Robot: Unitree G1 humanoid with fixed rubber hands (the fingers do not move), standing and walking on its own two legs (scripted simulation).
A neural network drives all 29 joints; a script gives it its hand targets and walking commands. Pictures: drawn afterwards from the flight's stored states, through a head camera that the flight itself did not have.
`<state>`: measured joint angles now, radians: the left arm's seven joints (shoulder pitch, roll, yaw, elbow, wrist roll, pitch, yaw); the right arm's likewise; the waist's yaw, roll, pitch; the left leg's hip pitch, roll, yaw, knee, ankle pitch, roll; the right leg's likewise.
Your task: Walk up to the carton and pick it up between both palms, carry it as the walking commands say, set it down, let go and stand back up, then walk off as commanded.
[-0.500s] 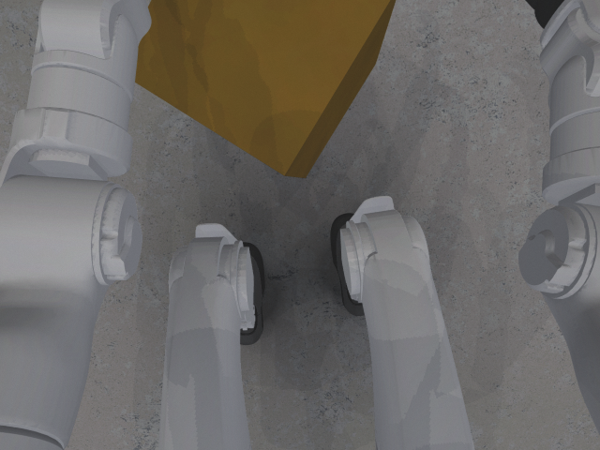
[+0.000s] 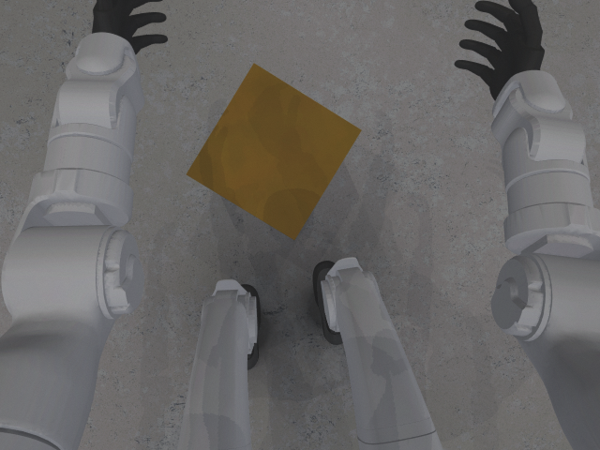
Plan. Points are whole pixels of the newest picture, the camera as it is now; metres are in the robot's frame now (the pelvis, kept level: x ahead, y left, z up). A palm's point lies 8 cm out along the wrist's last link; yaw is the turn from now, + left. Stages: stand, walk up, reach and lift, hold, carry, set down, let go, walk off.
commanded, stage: set down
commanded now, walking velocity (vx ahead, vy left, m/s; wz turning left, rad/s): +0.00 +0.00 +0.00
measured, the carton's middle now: (276, 162) +0.47 -0.01 -0.46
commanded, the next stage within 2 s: let go in 0.10 s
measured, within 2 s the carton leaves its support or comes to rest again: neither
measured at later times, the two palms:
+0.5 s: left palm (89, 86) +0.49 +0.13 -0.01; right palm (553, 89) +0.44 -0.27 +0.00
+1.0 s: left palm out of the picture +0.31 +0.22 +0.09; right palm out of the picture +0.26 -0.22 +0.10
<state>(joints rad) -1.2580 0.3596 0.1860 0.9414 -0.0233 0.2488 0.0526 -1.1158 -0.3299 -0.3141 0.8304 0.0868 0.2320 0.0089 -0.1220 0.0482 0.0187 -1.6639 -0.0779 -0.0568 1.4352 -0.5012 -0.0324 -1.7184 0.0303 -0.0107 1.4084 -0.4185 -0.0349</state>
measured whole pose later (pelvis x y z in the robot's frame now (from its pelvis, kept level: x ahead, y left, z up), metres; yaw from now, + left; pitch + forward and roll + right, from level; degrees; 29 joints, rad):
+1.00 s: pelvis +0.08 +0.02 +0.17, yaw -3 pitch +11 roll +0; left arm 0.05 0.15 0.04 0.51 0.01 0.02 0.02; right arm 0.10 -0.20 -0.07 0.49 -0.01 0.03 0.08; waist -0.03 0.00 -0.02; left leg -0.46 -0.05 -0.04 0.57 -0.31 0.02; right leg -0.52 0.03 0.05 0.57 -0.25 0.00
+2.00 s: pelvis +0.15 +0.00 +0.17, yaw -7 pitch +5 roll -1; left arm 0.31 0.24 0.01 0.75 0.02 -0.03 0.03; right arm 0.30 -0.25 0.00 0.67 -0.01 -0.02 -0.06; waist -0.02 0.01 -0.09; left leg -0.21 0.03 0.04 0.59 -0.46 -0.01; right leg -0.31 0.08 0.08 0.63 -0.40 -0.04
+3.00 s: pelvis +0.13 +0.01 +0.18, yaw -10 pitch +0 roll +0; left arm 0.32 0.20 -0.01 1.01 0.01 0.02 0.05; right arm 0.39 -0.22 0.02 0.98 -0.02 0.02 -0.05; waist -0.01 0.01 0.00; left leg -0.07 0.03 0.10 0.47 -0.39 0.00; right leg -0.21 0.08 0.13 0.54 -0.32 -0.03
